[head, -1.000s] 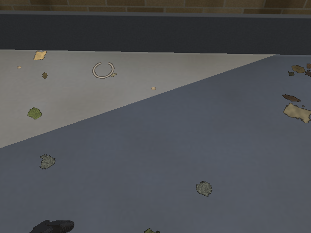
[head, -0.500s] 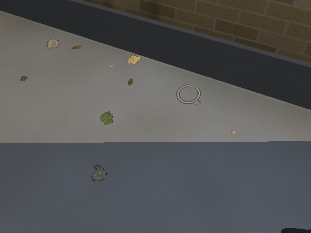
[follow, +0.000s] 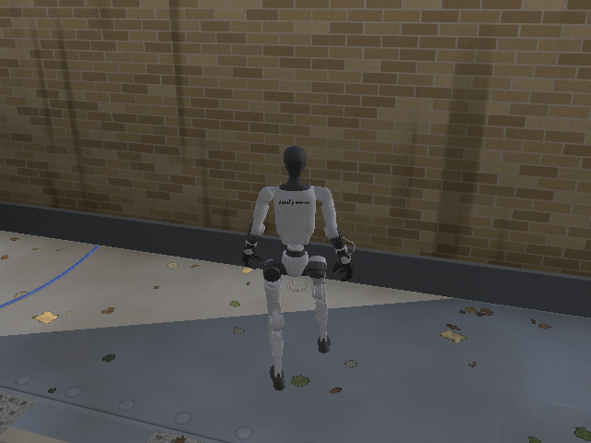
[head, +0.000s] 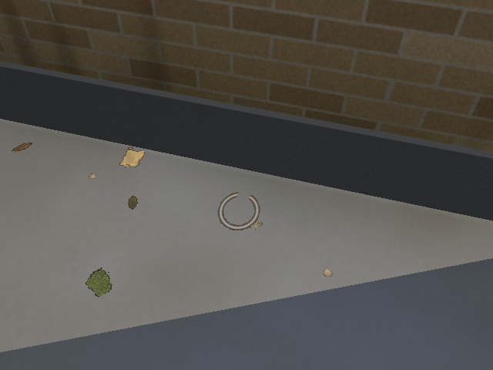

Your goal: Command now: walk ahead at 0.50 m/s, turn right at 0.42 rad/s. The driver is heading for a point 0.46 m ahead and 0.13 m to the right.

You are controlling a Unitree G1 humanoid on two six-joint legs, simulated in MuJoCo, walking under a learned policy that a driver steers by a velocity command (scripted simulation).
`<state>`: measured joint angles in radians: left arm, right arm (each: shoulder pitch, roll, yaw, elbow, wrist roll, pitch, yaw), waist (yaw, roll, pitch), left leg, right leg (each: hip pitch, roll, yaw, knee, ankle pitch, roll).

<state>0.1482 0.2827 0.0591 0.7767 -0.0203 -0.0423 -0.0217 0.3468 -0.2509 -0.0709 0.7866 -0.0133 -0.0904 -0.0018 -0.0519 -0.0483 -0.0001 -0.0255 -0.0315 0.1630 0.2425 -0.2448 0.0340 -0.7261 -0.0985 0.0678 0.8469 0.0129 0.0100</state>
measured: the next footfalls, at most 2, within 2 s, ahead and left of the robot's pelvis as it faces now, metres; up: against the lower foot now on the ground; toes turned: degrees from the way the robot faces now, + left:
right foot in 0.18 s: +0.27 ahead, -0.15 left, +0.00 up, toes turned -9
left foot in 0.64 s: +0.56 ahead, -0.02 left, +0.00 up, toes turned -20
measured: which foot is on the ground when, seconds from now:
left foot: down 0.00-0.20, up 0.22-0.62, down 0.64-1.00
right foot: up 0.00-0.16, down 0.18-0.64, up 0.66-0.88, down 0.90-1.00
